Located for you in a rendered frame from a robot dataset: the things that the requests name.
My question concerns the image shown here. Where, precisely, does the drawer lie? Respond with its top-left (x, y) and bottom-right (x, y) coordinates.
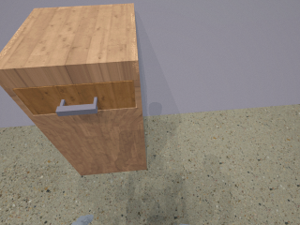
top-left (12, 80), bottom-right (136, 115)

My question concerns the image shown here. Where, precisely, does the cabinet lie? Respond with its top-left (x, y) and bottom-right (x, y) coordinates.
top-left (0, 3), bottom-right (147, 176)

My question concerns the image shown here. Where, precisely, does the left robot hand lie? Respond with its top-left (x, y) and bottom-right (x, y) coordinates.
top-left (71, 214), bottom-right (94, 225)

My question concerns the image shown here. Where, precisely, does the handle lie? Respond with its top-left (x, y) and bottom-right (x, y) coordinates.
top-left (55, 97), bottom-right (98, 116)

